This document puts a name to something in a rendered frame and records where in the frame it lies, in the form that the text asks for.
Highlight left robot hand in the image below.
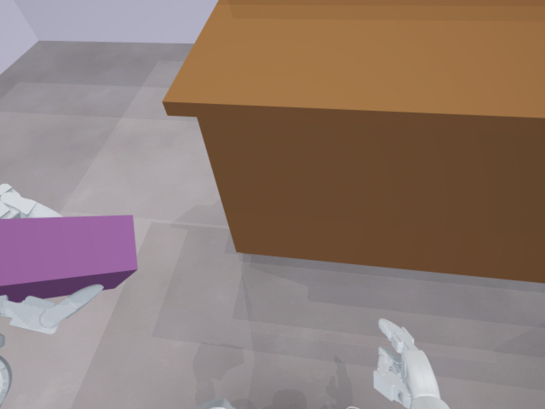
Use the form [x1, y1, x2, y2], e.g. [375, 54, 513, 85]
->
[0, 184, 104, 335]

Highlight right robot hand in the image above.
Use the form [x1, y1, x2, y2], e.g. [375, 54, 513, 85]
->
[373, 319, 440, 409]

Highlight table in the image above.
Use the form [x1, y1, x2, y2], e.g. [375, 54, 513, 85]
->
[162, 0, 545, 283]

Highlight sponge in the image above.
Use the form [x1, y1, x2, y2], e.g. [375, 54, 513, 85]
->
[0, 215, 138, 302]

